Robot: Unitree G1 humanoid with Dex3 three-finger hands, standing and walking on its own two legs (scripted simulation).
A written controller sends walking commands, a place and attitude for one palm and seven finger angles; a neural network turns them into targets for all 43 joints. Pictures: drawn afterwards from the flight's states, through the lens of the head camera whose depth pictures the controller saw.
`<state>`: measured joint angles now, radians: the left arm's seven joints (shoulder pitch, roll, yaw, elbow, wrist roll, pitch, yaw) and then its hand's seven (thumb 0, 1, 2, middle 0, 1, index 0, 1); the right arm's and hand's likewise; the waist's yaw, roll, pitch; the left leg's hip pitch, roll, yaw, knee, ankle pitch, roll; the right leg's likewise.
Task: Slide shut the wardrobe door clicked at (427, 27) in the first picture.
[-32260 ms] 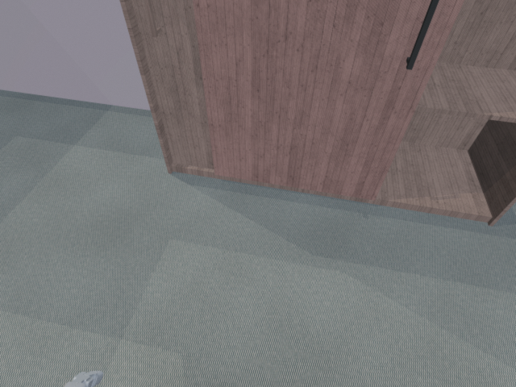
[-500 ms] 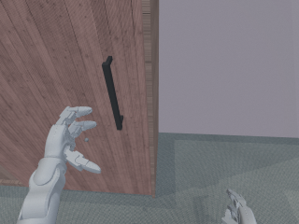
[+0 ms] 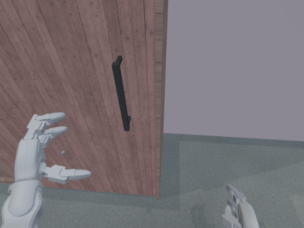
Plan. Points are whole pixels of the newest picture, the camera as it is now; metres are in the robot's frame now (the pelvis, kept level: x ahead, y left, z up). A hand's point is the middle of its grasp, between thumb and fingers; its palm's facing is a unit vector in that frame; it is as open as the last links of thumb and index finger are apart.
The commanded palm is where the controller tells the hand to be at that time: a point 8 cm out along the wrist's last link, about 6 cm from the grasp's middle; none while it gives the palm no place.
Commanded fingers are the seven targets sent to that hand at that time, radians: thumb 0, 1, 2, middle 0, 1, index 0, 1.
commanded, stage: draw the hand back to the body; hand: left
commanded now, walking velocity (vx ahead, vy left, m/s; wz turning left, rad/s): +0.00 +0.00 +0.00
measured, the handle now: (123, 97) +0.45 +0.15 +0.12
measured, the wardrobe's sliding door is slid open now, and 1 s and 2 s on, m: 0.00 0.00 0.00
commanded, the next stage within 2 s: step back with the hand held close in 0.90 s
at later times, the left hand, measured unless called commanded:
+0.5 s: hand (35, 151) +0.21 +0.27 +0.16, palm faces +0.46 -0.81 -0.36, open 9.0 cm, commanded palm +0.16 +0.31 +0.17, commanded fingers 0.00 0.90 0.90 -0.20 -0.30 -0.20 -0.30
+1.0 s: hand (34, 155) +0.20 +0.27 +0.16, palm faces +0.48 -0.80 -0.36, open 7.4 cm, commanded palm +0.15 +0.30 +0.18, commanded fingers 0.00 0.90 0.90 -0.20 -0.30 -0.20 -0.30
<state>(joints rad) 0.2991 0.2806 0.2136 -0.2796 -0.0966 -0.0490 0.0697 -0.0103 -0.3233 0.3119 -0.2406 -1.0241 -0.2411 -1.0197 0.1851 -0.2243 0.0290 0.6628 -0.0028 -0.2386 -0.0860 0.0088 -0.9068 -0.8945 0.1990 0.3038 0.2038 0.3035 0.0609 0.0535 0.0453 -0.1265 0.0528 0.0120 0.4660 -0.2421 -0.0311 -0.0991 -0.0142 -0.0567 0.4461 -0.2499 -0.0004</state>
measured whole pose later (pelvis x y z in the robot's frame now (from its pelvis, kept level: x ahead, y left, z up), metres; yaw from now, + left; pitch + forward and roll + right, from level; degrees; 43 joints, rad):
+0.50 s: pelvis +0.02 +0.01 +0.00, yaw -1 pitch -6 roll -1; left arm 0.44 0.33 0.32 -0.38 -0.06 -0.10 0.13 0.01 0.55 0.74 -0.22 -0.51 -0.22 -0.50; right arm 0.19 -0.22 0.00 0.68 -0.01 -0.17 -0.07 0.01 -0.91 -0.89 0.20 0.30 0.20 0.30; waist 0.07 0.05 0.05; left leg -0.07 0.04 0.04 0.42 -0.24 -0.02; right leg -0.04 -0.02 -0.03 0.38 -0.23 0.02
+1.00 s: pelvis +0.01 +0.00 +0.00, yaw -1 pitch -7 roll -1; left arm 0.45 0.33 0.33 -0.39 -0.07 -0.10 0.13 0.02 0.89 0.90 -0.20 -0.31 -0.21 -0.30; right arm 0.19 -0.21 0.00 0.68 -0.01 -0.17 -0.08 0.01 -0.91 -0.89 0.20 0.30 0.20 0.30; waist 0.08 0.06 0.05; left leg -0.06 0.06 0.02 0.42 -0.24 -0.03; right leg -0.03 -0.01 -0.05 0.38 -0.23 0.00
